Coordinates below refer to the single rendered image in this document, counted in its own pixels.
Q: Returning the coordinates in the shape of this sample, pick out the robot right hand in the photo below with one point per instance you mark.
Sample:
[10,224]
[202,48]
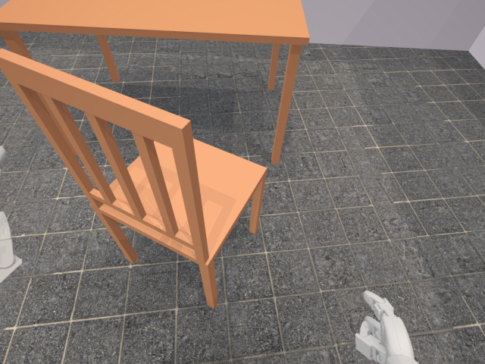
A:
[390,336]

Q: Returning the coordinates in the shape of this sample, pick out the robot left hand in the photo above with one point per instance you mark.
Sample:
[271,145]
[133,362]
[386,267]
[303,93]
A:
[8,261]

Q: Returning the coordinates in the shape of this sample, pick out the table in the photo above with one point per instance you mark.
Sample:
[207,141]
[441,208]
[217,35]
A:
[263,21]

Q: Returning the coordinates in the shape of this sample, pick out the chair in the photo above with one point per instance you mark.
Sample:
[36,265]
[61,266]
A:
[180,192]

